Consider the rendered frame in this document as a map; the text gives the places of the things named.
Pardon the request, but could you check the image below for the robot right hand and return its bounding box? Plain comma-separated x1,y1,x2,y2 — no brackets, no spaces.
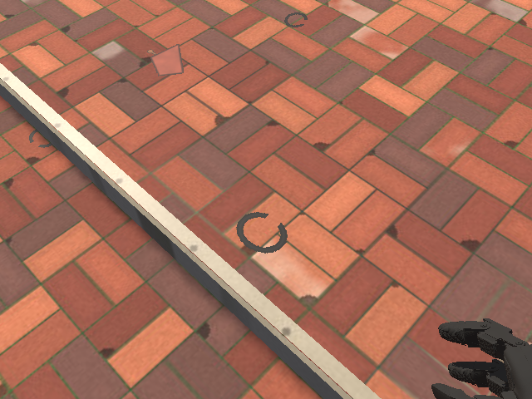
431,318,532,399

